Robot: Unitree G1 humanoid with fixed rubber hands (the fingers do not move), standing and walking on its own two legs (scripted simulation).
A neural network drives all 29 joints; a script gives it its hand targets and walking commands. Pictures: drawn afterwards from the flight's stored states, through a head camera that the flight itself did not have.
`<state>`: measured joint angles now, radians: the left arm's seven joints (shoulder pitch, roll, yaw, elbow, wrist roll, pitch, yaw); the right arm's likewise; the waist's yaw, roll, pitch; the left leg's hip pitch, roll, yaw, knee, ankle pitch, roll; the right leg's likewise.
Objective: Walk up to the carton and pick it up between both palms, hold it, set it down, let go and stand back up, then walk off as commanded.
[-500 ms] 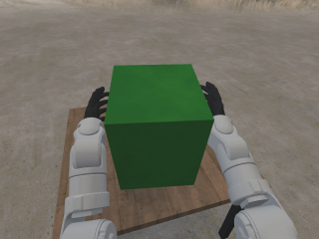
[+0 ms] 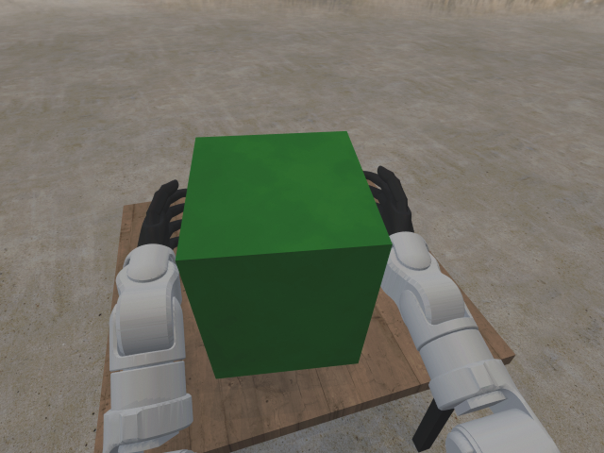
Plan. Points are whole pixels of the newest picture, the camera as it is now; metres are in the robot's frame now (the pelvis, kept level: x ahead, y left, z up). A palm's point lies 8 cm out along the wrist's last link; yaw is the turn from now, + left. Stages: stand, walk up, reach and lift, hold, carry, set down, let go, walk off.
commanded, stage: hold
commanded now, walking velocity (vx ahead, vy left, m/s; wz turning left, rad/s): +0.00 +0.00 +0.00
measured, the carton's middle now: (280, 255) +0.36 +0.02 +0.13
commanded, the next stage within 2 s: set down in 0.30 s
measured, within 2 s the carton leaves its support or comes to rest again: neither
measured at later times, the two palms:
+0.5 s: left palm (167, 232) +0.35 +0.15 +0.19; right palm (402, 216) +0.36 -0.14 +0.19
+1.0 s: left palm (162, 252) +0.37 +0.17 +0.15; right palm (381, 241) +0.36 -0.12 +0.14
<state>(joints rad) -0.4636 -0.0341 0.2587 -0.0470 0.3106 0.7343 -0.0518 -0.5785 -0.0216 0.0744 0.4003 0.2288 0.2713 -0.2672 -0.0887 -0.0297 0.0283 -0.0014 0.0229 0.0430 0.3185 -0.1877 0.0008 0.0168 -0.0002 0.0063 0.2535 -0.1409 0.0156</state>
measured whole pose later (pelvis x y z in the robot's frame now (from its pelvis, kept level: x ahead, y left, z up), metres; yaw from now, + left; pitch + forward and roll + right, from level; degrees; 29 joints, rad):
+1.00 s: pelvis +0.02 +0.01 +0.00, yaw +0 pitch -7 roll -1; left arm -0.46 -0.07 0.28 0.16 0.34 0.41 -0.07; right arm -0.49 0.02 0.00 0.54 0.09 -0.07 -0.23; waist -0.04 -0.03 0.05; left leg 0.00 0.02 0.04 0.34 -0.22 0.00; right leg 0.04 0.00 0.01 0.24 -0.16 0.02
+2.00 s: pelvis +0.03 +0.00 +0.00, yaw +0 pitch -4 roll -1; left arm -0.49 -0.04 0.31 0.61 0.33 0.09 -0.06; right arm -0.48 0.07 -0.14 0.78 -0.10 -0.29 -0.21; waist -0.02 -0.04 0.10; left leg 0.01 0.02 0.04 0.27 -0.20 0.00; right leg 0.02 0.00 0.01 0.21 -0.15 0.02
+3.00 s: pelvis +0.04 +0.01 +0.00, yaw +0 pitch +8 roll -1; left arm -0.58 -0.01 0.37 0.99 0.33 -0.29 0.01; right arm -0.55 0.13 -0.43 1.02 -0.34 -0.54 -0.19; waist -0.01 -0.04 0.05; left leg -0.25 0.02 0.04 0.34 -0.21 0.00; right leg -0.20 0.00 0.01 0.21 -0.14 0.02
